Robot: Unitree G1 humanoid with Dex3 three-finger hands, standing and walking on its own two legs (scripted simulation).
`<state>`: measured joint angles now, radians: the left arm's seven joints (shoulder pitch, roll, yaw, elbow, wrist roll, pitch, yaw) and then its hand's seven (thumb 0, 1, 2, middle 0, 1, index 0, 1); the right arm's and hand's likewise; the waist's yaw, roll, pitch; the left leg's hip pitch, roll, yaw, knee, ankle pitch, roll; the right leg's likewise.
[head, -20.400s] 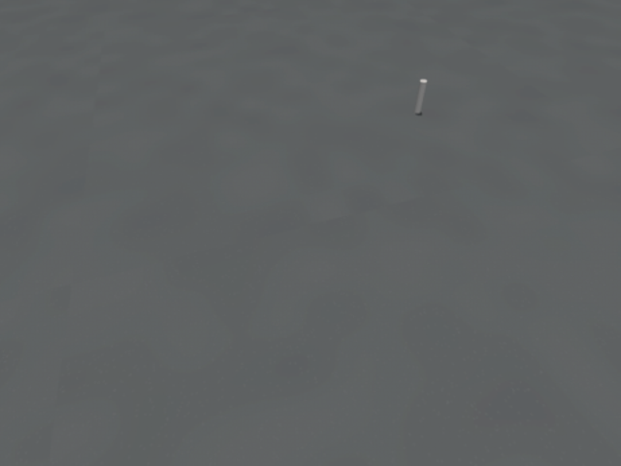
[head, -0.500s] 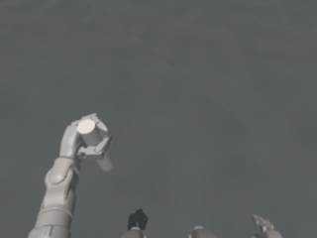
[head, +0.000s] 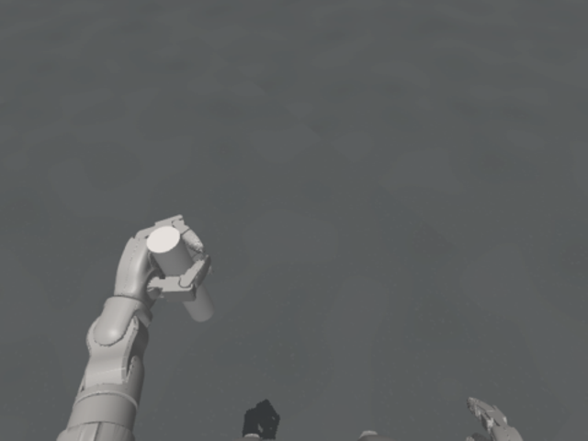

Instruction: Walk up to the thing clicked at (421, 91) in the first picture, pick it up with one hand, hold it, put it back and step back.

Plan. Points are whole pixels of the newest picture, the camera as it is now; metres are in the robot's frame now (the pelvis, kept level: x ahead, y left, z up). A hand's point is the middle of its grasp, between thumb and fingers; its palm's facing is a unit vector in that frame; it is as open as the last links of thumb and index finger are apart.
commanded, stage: hold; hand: left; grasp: from the side
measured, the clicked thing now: (185, 279) +0.33 +0.18 +0.01
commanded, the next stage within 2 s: none
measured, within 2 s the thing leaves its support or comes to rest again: neither
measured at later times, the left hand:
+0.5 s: hand (183, 275) +0.32 +0.17 +0.06, palm faces -0.09 -1.00 +0.00, open 5.2 cm
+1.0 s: hand (183, 272) +0.32 +0.17 +0.06, palm faces -0.10 -1.00 +0.00, open 5.2 cm
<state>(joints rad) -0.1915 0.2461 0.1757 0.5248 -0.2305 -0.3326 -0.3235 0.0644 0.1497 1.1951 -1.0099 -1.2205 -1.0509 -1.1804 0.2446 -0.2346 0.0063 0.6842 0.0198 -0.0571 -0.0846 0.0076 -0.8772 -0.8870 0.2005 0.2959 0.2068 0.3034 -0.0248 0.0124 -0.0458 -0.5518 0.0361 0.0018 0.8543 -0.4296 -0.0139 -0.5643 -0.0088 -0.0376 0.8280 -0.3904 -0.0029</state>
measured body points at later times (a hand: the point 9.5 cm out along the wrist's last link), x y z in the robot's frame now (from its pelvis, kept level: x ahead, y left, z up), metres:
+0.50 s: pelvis +0.00 +0.00 +0.00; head +0.03 +0.00 +0.45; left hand +0.32 +0.22 +0.06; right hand +0.13 -0.25 -0.10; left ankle +0.00 +0.13 -0.70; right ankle +0.02 -0.12 -0.70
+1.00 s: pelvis +0.00 +0.00 +0.01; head +0.03 +0.01 +0.45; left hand +0.32 +0.22 +0.06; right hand +0.12 -0.25 -0.10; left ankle +0.00 +0.13 -0.70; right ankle +0.02 -0.12 -0.70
